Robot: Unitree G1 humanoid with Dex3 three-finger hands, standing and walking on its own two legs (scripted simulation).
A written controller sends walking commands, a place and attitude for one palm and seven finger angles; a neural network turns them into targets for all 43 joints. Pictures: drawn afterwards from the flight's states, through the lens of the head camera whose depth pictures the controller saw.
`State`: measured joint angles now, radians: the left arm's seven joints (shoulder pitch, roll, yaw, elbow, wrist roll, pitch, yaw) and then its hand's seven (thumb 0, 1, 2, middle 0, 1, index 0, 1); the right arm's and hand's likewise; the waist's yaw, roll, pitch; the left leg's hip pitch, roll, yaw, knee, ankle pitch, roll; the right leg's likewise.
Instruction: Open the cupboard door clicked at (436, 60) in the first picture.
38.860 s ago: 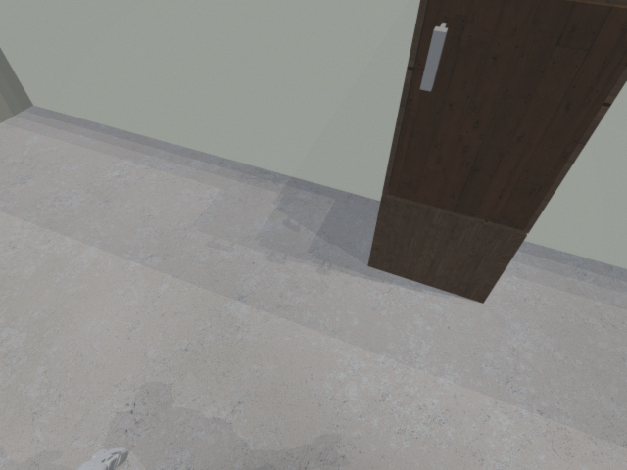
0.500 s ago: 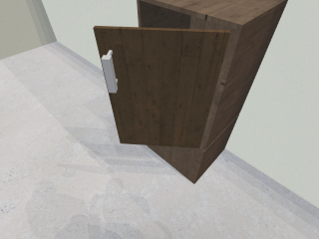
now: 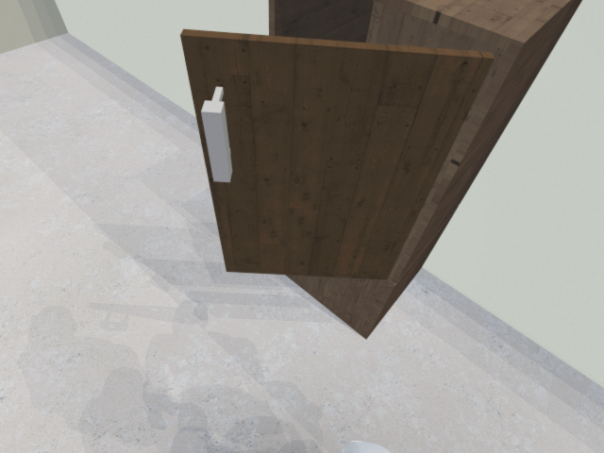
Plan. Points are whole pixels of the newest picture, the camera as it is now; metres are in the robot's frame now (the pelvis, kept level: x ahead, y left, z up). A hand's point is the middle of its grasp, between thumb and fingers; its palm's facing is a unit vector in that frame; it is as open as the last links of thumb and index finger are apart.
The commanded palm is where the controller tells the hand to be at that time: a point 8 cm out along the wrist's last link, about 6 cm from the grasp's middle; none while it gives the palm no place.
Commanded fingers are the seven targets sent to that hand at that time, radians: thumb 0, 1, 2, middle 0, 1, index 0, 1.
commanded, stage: come to a stop and stand still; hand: left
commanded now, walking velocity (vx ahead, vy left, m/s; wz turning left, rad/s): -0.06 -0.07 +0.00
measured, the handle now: (220, 135) +0.53 +0.16 +0.11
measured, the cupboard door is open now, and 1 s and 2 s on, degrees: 39 39 39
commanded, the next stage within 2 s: look again from close up in 0.78 s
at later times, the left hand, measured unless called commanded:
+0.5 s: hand out of the picture +0.00 +0.13 -0.18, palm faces +0.08 -0.98 -0.18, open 7.3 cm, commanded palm none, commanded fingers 0.00 0.90 0.90 -0.20 -0.30 -0.20 -0.30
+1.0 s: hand out of the picture -0.10 +0.11 -0.18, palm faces +0.05 -0.99 -0.16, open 7.4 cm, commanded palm none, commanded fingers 0.00 0.90 0.90 -0.20 -0.30 -0.20 -0.30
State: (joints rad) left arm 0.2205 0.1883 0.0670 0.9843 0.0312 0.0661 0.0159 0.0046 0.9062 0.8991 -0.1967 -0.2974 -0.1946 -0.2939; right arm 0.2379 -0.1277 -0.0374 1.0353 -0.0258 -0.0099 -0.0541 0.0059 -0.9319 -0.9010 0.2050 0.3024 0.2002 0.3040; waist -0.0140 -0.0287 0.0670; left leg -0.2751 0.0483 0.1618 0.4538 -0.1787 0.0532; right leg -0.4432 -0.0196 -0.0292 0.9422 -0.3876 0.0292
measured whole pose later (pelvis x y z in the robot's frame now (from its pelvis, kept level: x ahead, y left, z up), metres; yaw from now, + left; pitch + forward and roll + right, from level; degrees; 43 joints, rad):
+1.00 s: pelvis -0.06 -0.04 +0.00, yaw +1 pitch -1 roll +0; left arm 0.36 0.10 -0.01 1.13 0.03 -0.01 0.03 0.01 0.90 0.90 -0.20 -0.30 -0.20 -0.29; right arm 0.32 -0.14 0.00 1.07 -0.02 -0.01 -0.01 0.01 -0.91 -0.90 0.20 0.30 0.20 0.30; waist 0.00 0.02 0.02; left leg -0.24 0.01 0.06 0.51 -0.25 0.03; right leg -0.25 -0.02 -0.08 0.48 -0.22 -0.01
